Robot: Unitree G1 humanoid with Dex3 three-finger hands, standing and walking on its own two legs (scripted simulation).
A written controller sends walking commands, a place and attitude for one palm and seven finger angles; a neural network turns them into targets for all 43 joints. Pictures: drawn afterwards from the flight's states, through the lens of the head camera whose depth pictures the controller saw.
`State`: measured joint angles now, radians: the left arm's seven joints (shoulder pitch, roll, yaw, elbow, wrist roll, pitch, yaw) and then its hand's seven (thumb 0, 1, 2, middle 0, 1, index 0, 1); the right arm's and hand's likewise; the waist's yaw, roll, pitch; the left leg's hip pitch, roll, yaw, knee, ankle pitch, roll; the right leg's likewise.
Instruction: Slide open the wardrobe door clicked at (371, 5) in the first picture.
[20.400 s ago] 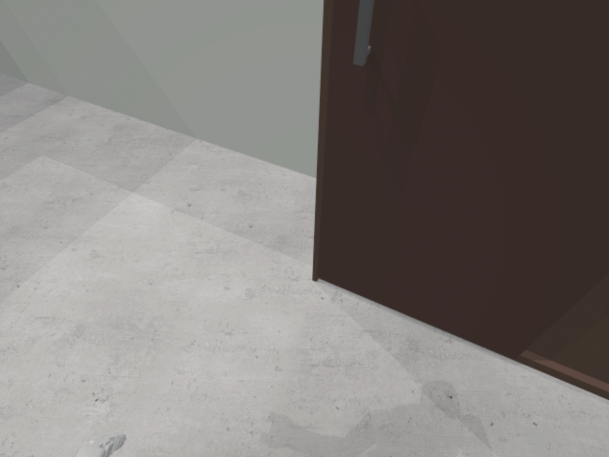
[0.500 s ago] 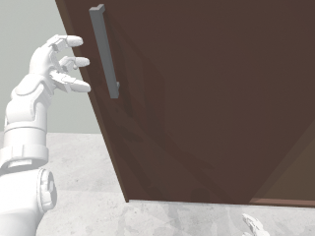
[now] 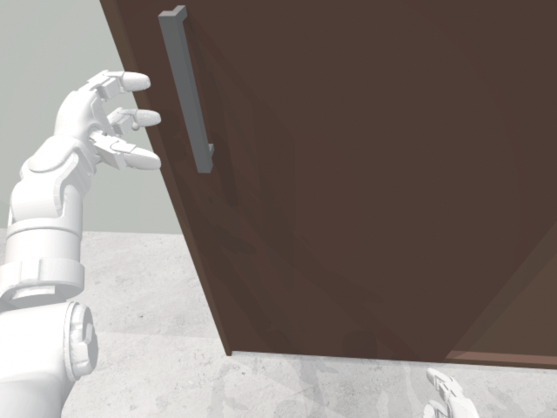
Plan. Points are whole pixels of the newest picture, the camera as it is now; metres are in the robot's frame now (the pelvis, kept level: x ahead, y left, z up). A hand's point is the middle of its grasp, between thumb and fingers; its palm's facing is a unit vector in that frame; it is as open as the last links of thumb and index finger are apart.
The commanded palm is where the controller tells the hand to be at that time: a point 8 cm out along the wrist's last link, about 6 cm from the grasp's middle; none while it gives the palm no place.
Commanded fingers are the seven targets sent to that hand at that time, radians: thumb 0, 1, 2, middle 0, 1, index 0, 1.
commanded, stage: feel for the door with the fingertips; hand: left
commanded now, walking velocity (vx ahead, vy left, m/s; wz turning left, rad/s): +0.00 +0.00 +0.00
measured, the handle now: (194, 97) +0.48 +0.15 +0.25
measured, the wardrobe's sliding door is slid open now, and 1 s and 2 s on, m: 0.00 0.00 0.00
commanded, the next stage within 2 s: slide the fingers in behind the handle in 1.02 s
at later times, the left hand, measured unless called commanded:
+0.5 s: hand (165, 129) +0.39 +0.17 +0.25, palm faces -0.01 -1.00 -0.01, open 14.0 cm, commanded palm +0.38 +0.22 +0.25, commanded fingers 0.00 -0.50 0.30 -0.30 -1.20 -0.30 -1.20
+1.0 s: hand (175, 116) +0.43 +0.16 +0.25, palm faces +0.00 -1.00 +0.00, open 14.0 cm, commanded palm +0.41 +0.22 +0.25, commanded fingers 0.00 -0.50 0.30 -0.30 -1.20 -0.30 -1.20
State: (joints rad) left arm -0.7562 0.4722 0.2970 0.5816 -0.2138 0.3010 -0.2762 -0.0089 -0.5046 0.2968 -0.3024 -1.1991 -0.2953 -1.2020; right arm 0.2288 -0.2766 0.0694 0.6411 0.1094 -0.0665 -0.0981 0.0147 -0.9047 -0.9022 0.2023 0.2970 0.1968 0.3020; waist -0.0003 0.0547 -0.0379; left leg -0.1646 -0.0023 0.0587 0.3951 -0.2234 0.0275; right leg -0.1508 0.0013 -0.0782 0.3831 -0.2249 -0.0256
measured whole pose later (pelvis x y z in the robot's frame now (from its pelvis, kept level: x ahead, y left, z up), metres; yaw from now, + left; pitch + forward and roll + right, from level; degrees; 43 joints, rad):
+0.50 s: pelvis +0.00 +0.00 +0.00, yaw +0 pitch -2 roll +0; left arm -0.72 0.35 0.24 0.41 -0.22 0.39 -0.16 -0.01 -0.51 0.30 -0.31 -1.20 -0.30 -1.20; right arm 0.18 -0.25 0.08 0.65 0.10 -0.04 -0.08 0.02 -0.91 -0.90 0.20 0.30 0.20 0.30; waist 0.01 0.06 -0.04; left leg -0.14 0.00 0.06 0.39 -0.22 0.03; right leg -0.13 0.00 -0.08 0.39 -0.22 -0.03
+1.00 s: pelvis -0.01 +0.00 +0.00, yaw -1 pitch +0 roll +0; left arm -0.86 0.40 0.27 0.68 -0.19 0.29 -0.17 -0.01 -0.50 0.30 -0.30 -1.20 -0.30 -1.20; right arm 0.27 -0.27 0.06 0.69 0.10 -0.05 -0.10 0.02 -0.91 -0.90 0.20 0.30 0.20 0.30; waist -0.03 0.05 -0.03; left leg -0.17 0.01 0.07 0.38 -0.21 0.02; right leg -0.16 0.01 -0.07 0.37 -0.21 -0.03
